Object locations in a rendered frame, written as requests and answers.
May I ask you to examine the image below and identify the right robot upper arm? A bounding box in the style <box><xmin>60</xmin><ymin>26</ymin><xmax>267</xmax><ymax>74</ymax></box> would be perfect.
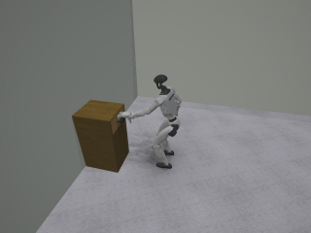
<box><xmin>168</xmin><ymin>86</ymin><xmax>182</xmax><ymax>105</ymax></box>

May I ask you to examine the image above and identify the cabinet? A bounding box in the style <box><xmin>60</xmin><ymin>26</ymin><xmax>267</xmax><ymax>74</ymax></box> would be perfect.
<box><xmin>72</xmin><ymin>99</ymin><xmax>129</xmax><ymax>173</ymax></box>

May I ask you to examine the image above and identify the left robot hand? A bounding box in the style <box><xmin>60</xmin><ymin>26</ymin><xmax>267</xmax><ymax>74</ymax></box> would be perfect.
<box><xmin>118</xmin><ymin>112</ymin><xmax>131</xmax><ymax>123</ymax></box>

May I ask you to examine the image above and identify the drawer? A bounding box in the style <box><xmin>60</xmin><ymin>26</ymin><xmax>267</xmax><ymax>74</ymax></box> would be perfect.
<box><xmin>111</xmin><ymin>106</ymin><xmax>124</xmax><ymax>134</ymax></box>

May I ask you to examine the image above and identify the robot right foot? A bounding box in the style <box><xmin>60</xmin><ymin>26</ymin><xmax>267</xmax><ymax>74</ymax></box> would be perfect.
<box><xmin>163</xmin><ymin>150</ymin><xmax>174</xmax><ymax>155</ymax></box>

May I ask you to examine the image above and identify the left robot forearm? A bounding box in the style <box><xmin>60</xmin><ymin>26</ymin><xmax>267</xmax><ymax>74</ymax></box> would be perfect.
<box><xmin>128</xmin><ymin>108</ymin><xmax>148</xmax><ymax>119</ymax></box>

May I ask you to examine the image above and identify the handle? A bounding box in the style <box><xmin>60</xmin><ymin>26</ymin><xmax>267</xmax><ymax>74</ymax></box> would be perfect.
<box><xmin>117</xmin><ymin>117</ymin><xmax>126</xmax><ymax>123</ymax></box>

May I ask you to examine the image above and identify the robot head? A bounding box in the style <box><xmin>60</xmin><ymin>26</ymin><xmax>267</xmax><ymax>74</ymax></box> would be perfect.
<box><xmin>154</xmin><ymin>74</ymin><xmax>171</xmax><ymax>95</ymax></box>

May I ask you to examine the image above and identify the left robot upper arm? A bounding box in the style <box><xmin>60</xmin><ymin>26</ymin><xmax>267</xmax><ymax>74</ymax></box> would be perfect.
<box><xmin>146</xmin><ymin>96</ymin><xmax>165</xmax><ymax>115</ymax></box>

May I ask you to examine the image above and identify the right robot forearm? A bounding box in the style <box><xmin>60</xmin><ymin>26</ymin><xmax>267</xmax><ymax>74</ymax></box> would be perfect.
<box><xmin>176</xmin><ymin>103</ymin><xmax>182</xmax><ymax>114</ymax></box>

